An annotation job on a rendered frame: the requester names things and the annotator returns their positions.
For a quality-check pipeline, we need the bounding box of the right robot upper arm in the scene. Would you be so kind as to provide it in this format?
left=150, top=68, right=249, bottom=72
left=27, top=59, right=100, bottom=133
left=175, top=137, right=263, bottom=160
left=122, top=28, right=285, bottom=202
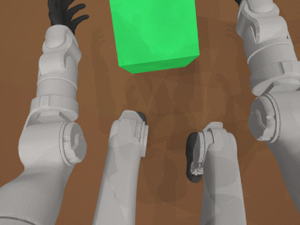
left=247, top=90, right=300, bottom=214

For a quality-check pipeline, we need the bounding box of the left robot forearm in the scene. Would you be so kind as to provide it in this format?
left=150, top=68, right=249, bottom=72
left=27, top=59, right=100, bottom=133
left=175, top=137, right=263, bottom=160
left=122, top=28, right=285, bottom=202
left=18, top=24, right=82, bottom=164

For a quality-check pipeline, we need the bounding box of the right robot foot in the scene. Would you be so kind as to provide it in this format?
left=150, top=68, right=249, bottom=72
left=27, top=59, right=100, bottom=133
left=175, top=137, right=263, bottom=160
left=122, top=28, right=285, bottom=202
left=186, top=132, right=203, bottom=183

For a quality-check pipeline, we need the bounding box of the left robot hand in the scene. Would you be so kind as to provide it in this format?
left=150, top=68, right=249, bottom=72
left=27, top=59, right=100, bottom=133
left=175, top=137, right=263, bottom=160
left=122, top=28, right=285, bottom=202
left=48, top=0, right=89, bottom=36

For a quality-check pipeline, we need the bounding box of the right robot thigh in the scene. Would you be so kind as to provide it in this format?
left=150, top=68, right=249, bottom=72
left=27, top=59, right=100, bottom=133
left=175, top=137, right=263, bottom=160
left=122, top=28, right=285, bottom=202
left=195, top=127, right=247, bottom=225

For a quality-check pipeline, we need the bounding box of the right robot forearm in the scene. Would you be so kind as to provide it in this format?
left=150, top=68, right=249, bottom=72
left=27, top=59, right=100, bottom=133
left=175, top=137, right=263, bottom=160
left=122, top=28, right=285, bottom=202
left=235, top=0, right=300, bottom=97

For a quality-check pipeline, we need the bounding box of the left robot upper arm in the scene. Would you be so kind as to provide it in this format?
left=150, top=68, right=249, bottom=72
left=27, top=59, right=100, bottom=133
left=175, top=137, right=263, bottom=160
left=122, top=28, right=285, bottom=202
left=0, top=120, right=87, bottom=225

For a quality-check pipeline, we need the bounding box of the carton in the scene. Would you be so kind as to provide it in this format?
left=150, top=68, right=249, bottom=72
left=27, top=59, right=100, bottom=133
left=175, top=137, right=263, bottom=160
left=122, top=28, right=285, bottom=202
left=110, top=0, right=200, bottom=74

